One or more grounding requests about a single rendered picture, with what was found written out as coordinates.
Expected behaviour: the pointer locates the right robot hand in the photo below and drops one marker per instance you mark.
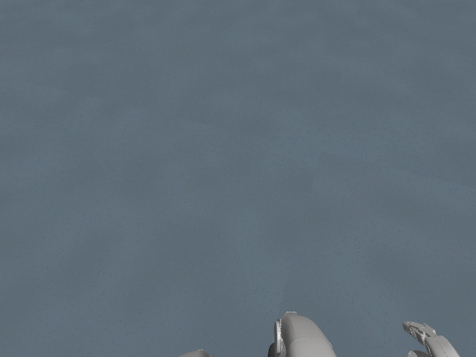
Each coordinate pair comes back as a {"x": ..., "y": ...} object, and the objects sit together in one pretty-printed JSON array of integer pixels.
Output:
[{"x": 436, "y": 346}]

